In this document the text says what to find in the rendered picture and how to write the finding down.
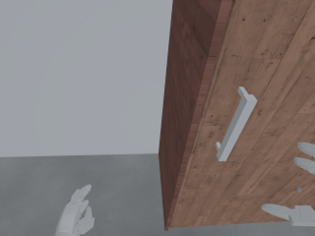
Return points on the robot right hand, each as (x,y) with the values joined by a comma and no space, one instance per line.
(299,215)

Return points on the handle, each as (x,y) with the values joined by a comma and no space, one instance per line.
(240,117)

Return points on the robot left hand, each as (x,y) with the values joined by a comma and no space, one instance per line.
(69,219)

